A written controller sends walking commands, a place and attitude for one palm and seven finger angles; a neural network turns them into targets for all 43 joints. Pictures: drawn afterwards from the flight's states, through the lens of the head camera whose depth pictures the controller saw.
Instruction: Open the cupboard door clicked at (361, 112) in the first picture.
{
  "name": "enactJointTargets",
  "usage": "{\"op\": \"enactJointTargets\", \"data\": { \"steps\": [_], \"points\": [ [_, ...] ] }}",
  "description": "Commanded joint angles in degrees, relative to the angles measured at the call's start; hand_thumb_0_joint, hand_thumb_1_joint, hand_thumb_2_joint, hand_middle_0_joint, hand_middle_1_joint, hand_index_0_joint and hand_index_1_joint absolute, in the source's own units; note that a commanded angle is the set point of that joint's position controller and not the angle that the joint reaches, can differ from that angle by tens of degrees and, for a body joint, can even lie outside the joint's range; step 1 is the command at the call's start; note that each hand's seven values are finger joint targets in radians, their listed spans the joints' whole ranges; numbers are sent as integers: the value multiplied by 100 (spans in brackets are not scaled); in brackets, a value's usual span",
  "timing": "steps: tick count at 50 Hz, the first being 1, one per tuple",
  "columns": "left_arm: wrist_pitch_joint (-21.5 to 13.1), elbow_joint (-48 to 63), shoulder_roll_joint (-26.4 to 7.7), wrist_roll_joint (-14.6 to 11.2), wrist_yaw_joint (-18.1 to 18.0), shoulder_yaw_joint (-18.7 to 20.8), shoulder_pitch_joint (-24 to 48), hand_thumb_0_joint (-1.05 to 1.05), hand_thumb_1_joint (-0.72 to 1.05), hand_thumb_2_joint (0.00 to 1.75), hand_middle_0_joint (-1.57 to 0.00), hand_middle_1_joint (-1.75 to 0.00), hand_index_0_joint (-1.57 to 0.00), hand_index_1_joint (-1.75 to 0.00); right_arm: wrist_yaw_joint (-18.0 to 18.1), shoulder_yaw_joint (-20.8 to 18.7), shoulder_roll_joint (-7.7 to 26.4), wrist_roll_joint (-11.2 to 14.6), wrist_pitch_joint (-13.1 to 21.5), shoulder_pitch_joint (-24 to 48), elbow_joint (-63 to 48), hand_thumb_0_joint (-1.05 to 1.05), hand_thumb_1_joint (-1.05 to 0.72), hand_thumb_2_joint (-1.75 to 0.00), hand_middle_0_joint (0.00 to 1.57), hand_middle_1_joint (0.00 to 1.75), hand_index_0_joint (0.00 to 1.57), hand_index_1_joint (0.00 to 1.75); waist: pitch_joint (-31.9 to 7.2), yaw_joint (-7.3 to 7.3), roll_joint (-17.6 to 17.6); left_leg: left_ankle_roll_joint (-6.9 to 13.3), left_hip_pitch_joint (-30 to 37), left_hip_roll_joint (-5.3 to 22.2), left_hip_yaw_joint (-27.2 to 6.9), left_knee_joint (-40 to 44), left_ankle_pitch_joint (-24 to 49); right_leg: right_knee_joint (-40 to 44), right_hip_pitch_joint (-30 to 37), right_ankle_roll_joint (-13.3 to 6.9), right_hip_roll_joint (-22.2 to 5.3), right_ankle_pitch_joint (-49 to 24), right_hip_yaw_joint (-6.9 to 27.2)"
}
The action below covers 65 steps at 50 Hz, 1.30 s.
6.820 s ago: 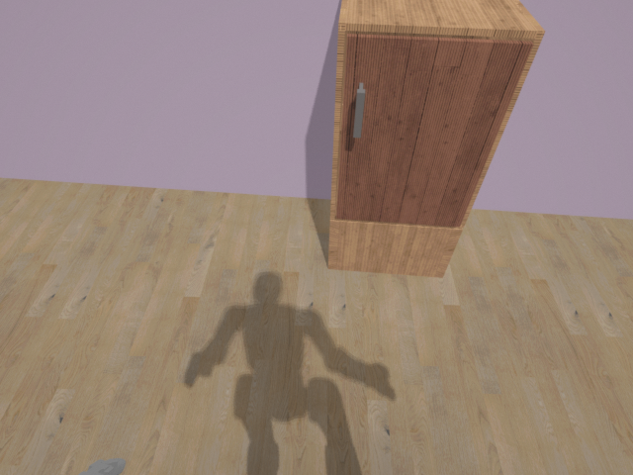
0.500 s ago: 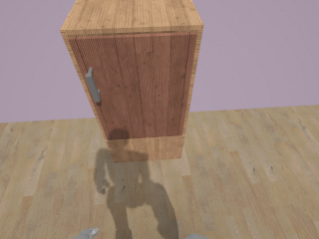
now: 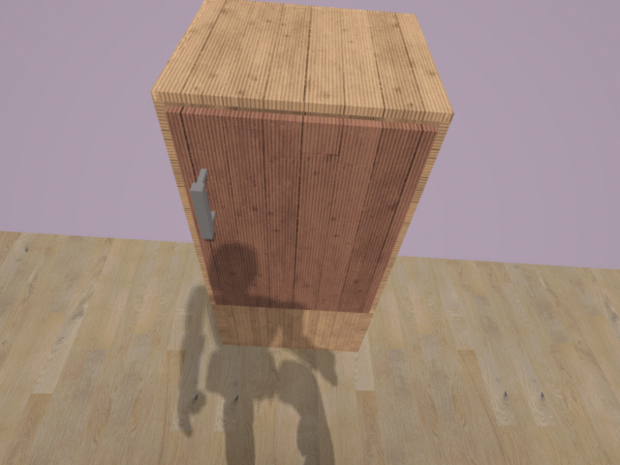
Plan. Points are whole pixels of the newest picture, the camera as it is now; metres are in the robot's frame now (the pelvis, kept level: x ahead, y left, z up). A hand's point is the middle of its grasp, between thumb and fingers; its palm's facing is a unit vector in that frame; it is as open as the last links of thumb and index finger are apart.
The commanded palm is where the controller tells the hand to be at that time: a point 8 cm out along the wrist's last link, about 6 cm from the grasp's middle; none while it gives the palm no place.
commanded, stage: come to a stop and stand still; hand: left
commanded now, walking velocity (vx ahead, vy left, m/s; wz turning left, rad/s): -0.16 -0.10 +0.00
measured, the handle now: (205, 204) +0.52 +0.25 -0.03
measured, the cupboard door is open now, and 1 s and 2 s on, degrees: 0 0 0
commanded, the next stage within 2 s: look again from close up in 0.62 s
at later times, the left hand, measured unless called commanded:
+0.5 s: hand out of the picture +0.00 +0.12 -0.17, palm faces +0.05 -0.98 -0.20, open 7.3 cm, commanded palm none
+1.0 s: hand out of the picture -0.05 +0.14 -0.17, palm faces +0.02 -0.98 -0.21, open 7.4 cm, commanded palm none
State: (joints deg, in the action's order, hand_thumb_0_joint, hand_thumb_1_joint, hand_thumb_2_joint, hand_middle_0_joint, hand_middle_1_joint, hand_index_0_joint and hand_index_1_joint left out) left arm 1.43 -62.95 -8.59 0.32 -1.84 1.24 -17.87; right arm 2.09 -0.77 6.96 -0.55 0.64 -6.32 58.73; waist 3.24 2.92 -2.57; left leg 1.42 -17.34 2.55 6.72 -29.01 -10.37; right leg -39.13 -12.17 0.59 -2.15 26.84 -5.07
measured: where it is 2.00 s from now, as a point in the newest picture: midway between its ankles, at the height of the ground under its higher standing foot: outside the picture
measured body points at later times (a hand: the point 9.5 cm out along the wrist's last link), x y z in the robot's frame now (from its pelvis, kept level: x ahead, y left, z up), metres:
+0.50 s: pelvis -0.04 -0.06 +0.00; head -0.02 -0.05 +0.45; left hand +0.00 +0.18 -0.16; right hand -0.03 -0.29 -0.16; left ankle -0.06 +0.07 -0.74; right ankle -0.04 -0.15 -0.73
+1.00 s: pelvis -0.05 -0.03 +0.00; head -0.05 -0.05 +0.45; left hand -0.05 +0.19 -0.15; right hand -0.07 -0.24 -0.16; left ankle -0.06 +0.07 -0.73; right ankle -0.04 -0.15 -0.73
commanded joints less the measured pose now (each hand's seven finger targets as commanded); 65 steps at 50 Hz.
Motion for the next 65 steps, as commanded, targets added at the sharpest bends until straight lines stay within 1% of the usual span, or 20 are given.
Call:
{"op": "enactJointTargets", "data": {
  "steps": [1,5,8,9,10,11,12,15,20,22,23,26,34,35,36,37,39,42,46,65],
  "points": [
    [18,406,-472,61,-20,178,-360,0,90,90,-20,-30,-20,-30,118,-409,1321,-49,-101,-580,-151,0,-90,-90,20,30,20,30,-891,-347,1081,1105,1472,1897,-1435,673,4182,-1465,-1136,87,-109,579,408],
    [26,578,-286,60,10,209,-312,0,90,90,-20,-30,-20,-30,58,-478,1287,-82,-135,-337,-279,0,-90,-90,20,30,20,30,-1039,-305,986,957,1041,1708,-1190,695,2941,-1039,-852,95,-132,340,310],
    [-9,452,-273,83,10,213,-756,0,90,90,-20,-30,-20,-30,-29,-471,1142,-60,-186,-116,-326,0,-90,-90,20,30,20,30,-880,-88,984,552,83,1270,-960,638,670,593,164,70,-35,-849,17],
    [-48,414,-452,117,1,223,-889,0,90,90,-20,-30,-20,-30,-60,-447,974,-23,-199,-125,-341,0,-90,-90,20,30,20,30,-717,-21,521,288,-344,901,-814,304,-164,1409,466,54,-142,-1296,202],
    [-96,506,-834,172,-18,243,-677,0,90,90,-20,-30,-20,-30,-100,-396,597,20,-247,-191,-420,0,-90,-90,20,30,20,30,-353,-138,-667,-111,-776,285,-414,-425,-1197,2282,81,-276,-1074,-880,1465],
    [-80,699,-1148,159,-5,255,-179,0,90,90,-20,-30,-20,-30,-165,-353,459,12,-305,-31,-546,0,-90,-90,20,30,20,30,23,-173,-1194,-248,-618,-4,-318,-1076,-1662,2884,-942,-738,-1774,-80,2053],
    [-84,818,-1175,156,-10,274,111,0,90,90,-20,-30,-20,-30,-175,-384,584,-18,-372,131,-539,0,-90,-90,20,30,20,30,133,-85,-1106,-187,-434,2,-600,-1846,-1763,3091,-1551,-908,-1775,483,2205],
    [-123,810,-927,154,-22,210,639,0,90,90,-20,-30,-20,-30,-170,-345,549,-27,-321,-413,-214,0,-90,-90,20,30,20,30,302,-412,-639,-117,-478,23,-679,-2356,-1289,2592,-1269,-883,-1257,-886,1413],
    [-194,507,-846,87,-20,173,134,0,90,90,-20,-30,-20,-30,-78,-183,446,-7,-170,-720,22,0,-90,-90,20,30,20,30,-202,-228,-503,-235,20,-1,-483,-487,-1070,1905,40,-891,-1076,-2907,1085],
    [-206,384,-745,5,-23,133,140,0,90,90,-20,-30,-20,-30,-34,-114,487,-5,-59,-1050,239,0,-90,-90,20,30,20,30,-435,-304,-95,-167,844,153,-748,687,334,1573,24,-553,-829,-2948,926],
    [-209,341,-607,-30,-9,102,48,0,90,90,-20,-30,-20,-30,-5,-93,634,-27,6,-1030,294,0,-90,-90,20,30,20,30,-483,-193,400,-50,1027,491,-1052,735,1219,1526,-24,-332,-533,-2782,758],
    [-181,193,-604,-33,-2,78,160,0,90,90,-20,-30,-20,-30,32,-58,681,-23,54,-920,442,0,-90,-90,20,30,20,30,-452,-134,945,10,684,591,-1060,785,1337,1610,467,-168,-408,-2491,537],
    [-180,-27,-544,-9,11,12,120,0,90,90,-20,-30,-20,-30,27,-28,535,-17,-12,-1207,590,0,-90,-90,20,30,20,30,155,-217,288,-83,516,386,-871,1134,-75,2181,246,-193,-412,-1626,695],
    [-344,-170,-710,72,-249,-17,-515,0,90,90,-20,-30,-20,-30,-52,-54,787,29,87,-611,191,0,-90,-90,20,30,20,30,360,35,215,-267,59,274,-476,-267,-180,1890,126,-10,-831,-4255,1079],
    [-420,90,-979,61,-200,13,-270,0,90,90,-20,-30,-20,-30,-78,-31,414,16,1,-1152,59,0,-90,-90,20,30,20,30,-289,-399,204,-203,252,109,-606,-332,-1042,2033,208,-384,-1168,-3083,1405],
    [-422,229,-931,65,-152,1,8,0,90,90,-20,-30,-20,-30,-105,-30,433,8,-18,-1391,118,0,-90,-90,20,30,20,30,-357,-488,96,-186,505,107,-574,-272,-976,2198,-231,-578,-1017,-1356,1242],
    [-384,360,-795,74,-102,18,211,0,90,90,-20,-30,-20,-30,-145,-9,449,-45,23,-1728,102,0,-90,-90,20,30,20,30,-161,-574,231,-76,605,164,-640,74,-567,1986,-693,-505,-631,-301,840],
    [-316,322,-544,41,-44,-50,-12,0,90,90,-20,-30,-20,-30,-109,46,563,-49,77,-1567,-34,0,-90,-90,20,30,20,30,314,-380,581,76,-87,338,-1019,749,-677,1626,-399,-354,-290,-635,689],
    [-303,221,-450,27,-8,-93,-201,0,90,90,-20,-30,-20,-30,-82,82,640,-34,121,-1553,-32,0,-90,-90,20,30,20,30,320,-281,248,115,-166,318,-1060,995,-720,1551,-38,-296,-283,-1029,627],
    [-304,-7,-387,35,-16,-80,-235,0,90,90,-20,-30,-20,-30,-21,117,551,-19,152,-1535,417,0,-90,-90,20,30,20,30,191,-274,276,80,394,311,-859,921,175,1550,105,-254,-392,-1876,616]
  ]
}}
